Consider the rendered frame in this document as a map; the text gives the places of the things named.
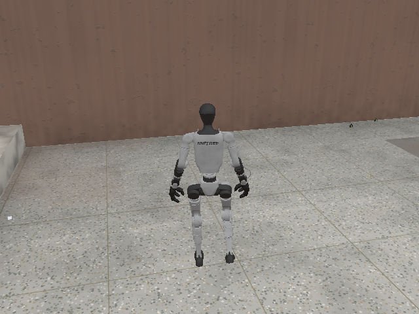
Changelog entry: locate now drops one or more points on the right robot foot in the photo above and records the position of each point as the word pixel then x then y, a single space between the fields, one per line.
pixel 229 258

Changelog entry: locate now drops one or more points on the robot left forearm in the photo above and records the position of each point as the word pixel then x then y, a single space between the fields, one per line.
pixel 176 176

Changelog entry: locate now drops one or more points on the robot left hand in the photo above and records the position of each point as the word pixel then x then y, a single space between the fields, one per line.
pixel 173 193

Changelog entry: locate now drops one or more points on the robot right upper arm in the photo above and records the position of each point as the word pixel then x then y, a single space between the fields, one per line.
pixel 232 148

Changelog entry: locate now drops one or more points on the humanoid robot torso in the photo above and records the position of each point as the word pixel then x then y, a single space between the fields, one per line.
pixel 208 151

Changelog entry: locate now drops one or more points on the robot left upper arm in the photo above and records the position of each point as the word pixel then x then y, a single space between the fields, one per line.
pixel 184 150

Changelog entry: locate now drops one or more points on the robot right forearm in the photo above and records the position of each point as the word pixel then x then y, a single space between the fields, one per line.
pixel 241 173

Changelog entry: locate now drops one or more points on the robot right hand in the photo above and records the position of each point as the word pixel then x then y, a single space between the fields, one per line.
pixel 242 187

